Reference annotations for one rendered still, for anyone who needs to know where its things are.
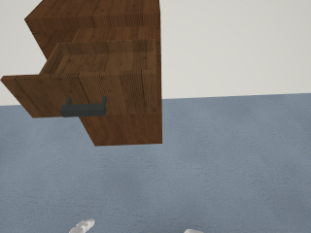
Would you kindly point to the drawer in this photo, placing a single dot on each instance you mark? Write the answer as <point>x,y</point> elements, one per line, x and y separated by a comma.
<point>123,71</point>

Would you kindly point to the handle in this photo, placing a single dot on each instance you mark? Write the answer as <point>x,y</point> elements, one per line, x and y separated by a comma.
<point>84,110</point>

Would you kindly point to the left robot hand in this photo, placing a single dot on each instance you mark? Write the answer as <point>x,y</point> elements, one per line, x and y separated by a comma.
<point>83,226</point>

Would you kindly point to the cabinet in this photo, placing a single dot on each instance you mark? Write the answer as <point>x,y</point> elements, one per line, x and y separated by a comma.
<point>73,21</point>

